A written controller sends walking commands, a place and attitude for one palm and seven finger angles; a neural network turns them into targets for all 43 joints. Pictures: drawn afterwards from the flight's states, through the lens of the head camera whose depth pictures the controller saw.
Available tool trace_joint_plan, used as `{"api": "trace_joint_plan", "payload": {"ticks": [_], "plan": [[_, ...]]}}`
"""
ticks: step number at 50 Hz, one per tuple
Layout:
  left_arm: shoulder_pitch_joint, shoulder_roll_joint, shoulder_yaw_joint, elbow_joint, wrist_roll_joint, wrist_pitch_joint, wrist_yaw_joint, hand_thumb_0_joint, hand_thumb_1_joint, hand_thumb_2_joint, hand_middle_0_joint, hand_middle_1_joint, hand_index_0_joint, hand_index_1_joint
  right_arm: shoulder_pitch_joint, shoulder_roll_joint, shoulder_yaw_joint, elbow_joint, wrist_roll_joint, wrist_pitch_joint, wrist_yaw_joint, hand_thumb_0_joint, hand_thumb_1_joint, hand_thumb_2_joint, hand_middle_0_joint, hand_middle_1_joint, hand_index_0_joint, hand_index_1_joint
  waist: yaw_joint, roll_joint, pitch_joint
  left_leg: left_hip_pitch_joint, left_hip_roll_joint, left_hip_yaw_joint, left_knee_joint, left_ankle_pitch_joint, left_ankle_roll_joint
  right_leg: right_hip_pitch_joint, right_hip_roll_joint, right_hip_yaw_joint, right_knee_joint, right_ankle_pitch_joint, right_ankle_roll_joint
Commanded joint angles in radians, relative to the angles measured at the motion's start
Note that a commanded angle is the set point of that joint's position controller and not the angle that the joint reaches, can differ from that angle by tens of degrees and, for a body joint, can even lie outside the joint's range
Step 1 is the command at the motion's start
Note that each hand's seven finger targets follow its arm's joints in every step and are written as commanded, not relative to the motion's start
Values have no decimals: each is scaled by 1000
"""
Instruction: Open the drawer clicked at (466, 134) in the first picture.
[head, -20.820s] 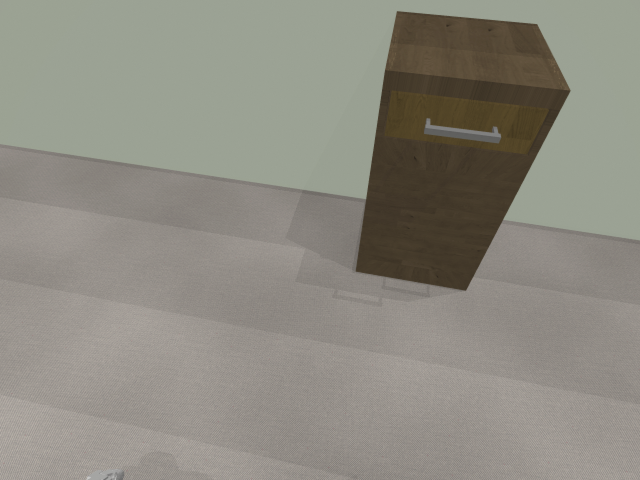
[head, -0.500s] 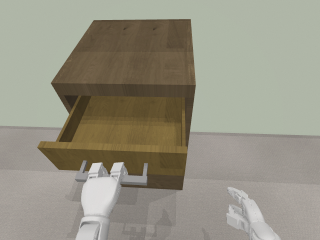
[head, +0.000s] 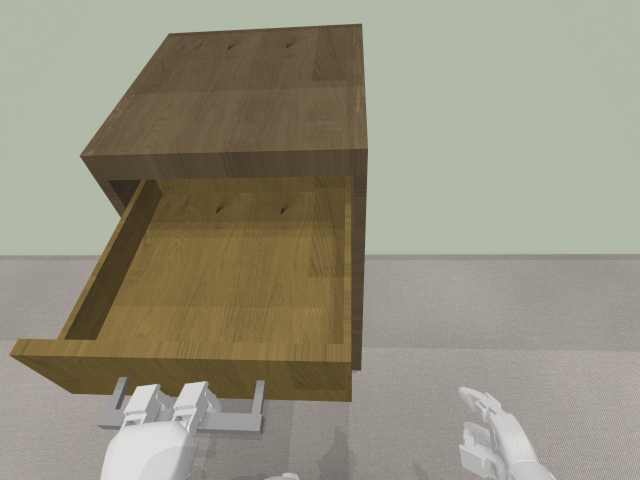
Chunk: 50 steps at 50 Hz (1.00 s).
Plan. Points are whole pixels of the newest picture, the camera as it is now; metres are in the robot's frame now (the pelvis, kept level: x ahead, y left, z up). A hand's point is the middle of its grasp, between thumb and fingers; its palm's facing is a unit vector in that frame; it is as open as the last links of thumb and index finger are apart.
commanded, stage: pull the drawer open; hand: left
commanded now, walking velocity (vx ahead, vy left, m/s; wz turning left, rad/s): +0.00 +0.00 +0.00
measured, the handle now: (185, 404) +0.21 +0.18 +0.01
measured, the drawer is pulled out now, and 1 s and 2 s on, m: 0.29 0.30 0.30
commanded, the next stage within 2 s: open the thumb to release the handle in 0.20 s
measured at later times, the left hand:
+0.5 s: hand (163, 465) +0.15 +0.20 -0.01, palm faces -0.03 -0.12 -0.99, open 6.3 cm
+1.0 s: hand (164, 466) +0.15 +0.20 -0.01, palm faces +0.00 -0.12 -0.99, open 13.6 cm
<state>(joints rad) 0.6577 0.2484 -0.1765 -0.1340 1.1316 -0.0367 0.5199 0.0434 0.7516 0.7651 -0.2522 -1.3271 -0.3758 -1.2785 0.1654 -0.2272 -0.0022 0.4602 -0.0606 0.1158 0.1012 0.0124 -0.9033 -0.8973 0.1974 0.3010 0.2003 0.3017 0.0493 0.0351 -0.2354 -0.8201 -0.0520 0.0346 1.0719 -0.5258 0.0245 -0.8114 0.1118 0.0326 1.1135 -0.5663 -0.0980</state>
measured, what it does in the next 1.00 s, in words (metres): stands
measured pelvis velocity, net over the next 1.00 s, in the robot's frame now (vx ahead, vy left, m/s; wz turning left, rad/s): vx -0.01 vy -0.01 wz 0.04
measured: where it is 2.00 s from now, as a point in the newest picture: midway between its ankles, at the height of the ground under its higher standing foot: outside the picture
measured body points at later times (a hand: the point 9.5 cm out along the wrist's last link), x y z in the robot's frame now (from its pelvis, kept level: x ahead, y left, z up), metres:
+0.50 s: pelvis +0.00 -0.01 -0.01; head +0.05 -0.06 +0.43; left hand +0.15 +0.20 +0.05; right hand +0.22 -0.21 -0.12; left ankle +0.00 +0.11 -0.66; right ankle -0.02 -0.06 -0.66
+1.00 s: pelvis -0.01 -0.01 -0.01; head +0.03 -0.04 +0.44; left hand +0.14 +0.20 +0.04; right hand +0.21 -0.21 -0.11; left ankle +0.00 +0.11 -0.66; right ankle -0.02 -0.06 -0.66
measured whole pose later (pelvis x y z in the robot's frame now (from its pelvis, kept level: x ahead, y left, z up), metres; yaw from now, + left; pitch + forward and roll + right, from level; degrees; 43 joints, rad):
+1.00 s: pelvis -0.01 -0.01 -0.01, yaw +2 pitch +17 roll +2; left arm 0.55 0.28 -0.13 -0.04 1.12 -0.08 0.56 0.00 -0.45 0.31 -0.27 -1.21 -0.32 -1.20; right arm 0.14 -0.23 -0.02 0.48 -0.06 0.12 0.05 0.01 -0.90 -0.90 0.20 0.30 0.20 0.30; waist 0.07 0.05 -0.23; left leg -0.88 -0.06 -0.01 1.10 -0.51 0.01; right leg -0.86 0.10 -0.01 1.13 -0.56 -0.11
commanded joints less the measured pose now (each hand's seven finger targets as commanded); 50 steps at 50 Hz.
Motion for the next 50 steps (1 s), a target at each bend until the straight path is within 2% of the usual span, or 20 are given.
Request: {"api": "trace_joint_plan", "payload": {"ticks": [1,2,5,6,10,11,12,14,15,16,17,19,24,25,28,35,40,44,46,50], "plan": [[267,121,92,-164,-33,-57,29,0,900,900,-400,-1350,-400,-1350,-160,-57,-13,-195,1,-69,-10,0,-900,-900,200,300,200,300,44,-105,-59,79,-23,-66,-43,250,7,98,-81,157,-207,463,24],[257,144,116,-184,-31,-66,30,0,900,900,-400,-1350,-400,-1350,-159,-60,-16,-198,-8,-72,-8,0,-900,-900,200,300,200,300,50,-117,-74,87,-26,-62,-24,237,1,56,-87,199,-219,411,25],[299,149,138,-189,-28,-84,33,0,900,900,-400,-1350,-400,-1350,-153,-59,-17,-201,-13,-74,-5,0,-900,-900,200,300,200,300,62,-82,-110,94,-28,-57,-10,250,0,52,-84,205,-203,422,17],[289,128,119,-193,-32,-87,31,0,900,900,-400,-1350,-400,-1350,-151,-59,-19,-198,-9,-71,-7,0,-900,-900,200,300,200,300,49,-69,-89,78,-26,-61,-18,250,5,69,-84,173,-194,462,19],[294,152,153,-200,-35,-91,34,0,900,900,-400,-1350,-400,-1350,-144,-57,-16,-205,-15,-68,-2,0,-900,-900,200,300,200,300,58,-91,-132,88,-29,-59,-3,272,1,58,-85,194,-181,483,22],[292,134,141,-191,-36,-95,34,0,900,900,-400,-1350,-400,-1350,-142,-55,-19,-196,-9,-65,-8,0,-900,-900,200,300,200,300,49,-80,-113,70,-26,-62,-13,277,6,85,-82,161,-172,529,24],[288,144,144,-207,-35,-97,32,0,900,900,-400,-1350,-400,-1350,-142,-59,-19,-203,-14,-67,-3,0,-900,-900,200,300,200,300,54,-92,-124,88,-30,-62,-1,285,0,55,-85,190,-176,519,25],[288,142,144,-209,-42,-102,29,0,900,900,-400,-1350,-400,-1350,-138,-53,-16,-204,-10,-70,-5,0,-900,-900,200,300,200,300,48,-81,-134,90,-29,-63,-12,302,6,85,-85,168,-171,569,25],[10,242,226,-172,-7,-91,60,0,900,900,-400,-1350,-400,-1350,-129,-83,-24,-162,-20,-50,-18,0,-900,-900,200,300,200,300,-3,-129,-116,54,-22,-61,26,250,5,1,-92,202,-166,511,36],[31,189,211,-146,-1,-93,73,0,830,870,-395,-1342,-395,-1342,-125,-71,-27,-167,-18,-52,-35,0,-900,-900,200,300,200,300,16,-86,-112,21,-22,-56,17,231,12,52,-86,155,-160,496,39],[32,197,214,-131,-3,-87,78,0,760,840,-390,-1335,-390,-1335,-122,-72,-28,-169,-19,-59,-36,0,-900,-900,200,300,200,300,19,-94,-132,48,-26,-55,25,228,3,19,-92,190,-170,476,38],[19,174,195,-143,-29,-74,76,0,620,780,-380,-1320,-380,-1320,-116,-73,-31,-169,-11,-62,-42,0,-900,-900,200,300,200,300,13,-74,-175,76,-27,-57,-2,254,13,76,-87,162,-173,517,34],[75,129,113,-135,-77,-59,27,0,270,630,-355,-1283,-355,-1283,-115,-72,-29,-164,2,-63,-52,0,-900,-900,200,300,200,300,5,-142,-170,81,-30,-60,-40,292,23,191,-111,155,-208,693,63],[75,153,132,-115,-72,-67,24,0,200,600,-350,-1275,-350,-1275,-113,-74,-29,-151,0,-63,-52,0,-900,-900,200,300,200,300,10,-172,-156,70,-30,-57,-37,278,19,185,-116,171,-214,691,71],[41,146,110,-100,-48,-86,22,0,-10,510,-335,-1253,-335,-1253,-121,-77,-30,-143,-2,-61,-54,0,-900,-900,200,300,200,300,7,-127,-108,49,-28,-55,-44,240,21,165,-116,161,-227,607,66],[23,173,162,-85,-38,-96,43,0,-500,300,-300,-1200,-300,-1200,-124,-80,-36,-143,-10,-63,-51,0,-900,-900,200,300,200,300,17,-86,-131,67,-27,-52,-32,215,17,107,-101,171,-230,467,47],[7,171,159,-93,-44,-80,49,0,-500,300,-300,-1200,-300,-1200,-128,-84,-39,-150,-8,-56,-52,0,-900,-900,200,300,200,300,14,-87,-143,82,-22,-51,-35,222,21,85,-91,148,-225,430,45],[-29,173,156,-70,-44,-64,51,0,-500,300,-300,-1200,-300,-1200,-134,-82,-37,-152,2,-53,-60,0,-900,-900,200,300,200,300,5,-95,-97,78,-18,-55,-53,206,27,86,-84,132,-245,388,41],[-102,125,96,-31,-33,-52,48,0,-500,300,-300,-1200,-300,-1200,-131,-85,-40,-147,4,-50,-62,0,-900,-900,200,300,200,300,-15,-93,-61,55,-13,-57,-47,173,29,44,-86,106,-243,328,45],[-156,145,103,-15,-20,-20,60,0,-500,300,-300,-1200,-300,-1200,-130,-86,-39,-145,6,-46,-67,0,-900,-900,200,300,200,300,-6,-97,-114,80,-10,-48,-52,163,27,51,-83,120,-255,269,45]]}}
